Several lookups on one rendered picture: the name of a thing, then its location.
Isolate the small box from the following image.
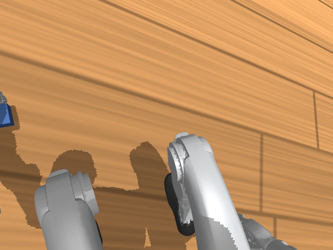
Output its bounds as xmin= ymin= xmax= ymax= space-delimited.
xmin=0 ymin=103 xmax=14 ymax=128

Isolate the right robot foot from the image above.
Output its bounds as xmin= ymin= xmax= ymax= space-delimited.
xmin=164 ymin=173 xmax=195 ymax=236

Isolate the right robot hand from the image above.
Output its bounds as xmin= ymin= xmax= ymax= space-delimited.
xmin=237 ymin=213 xmax=276 ymax=250

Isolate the right robot arm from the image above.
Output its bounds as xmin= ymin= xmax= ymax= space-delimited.
xmin=266 ymin=240 xmax=298 ymax=250

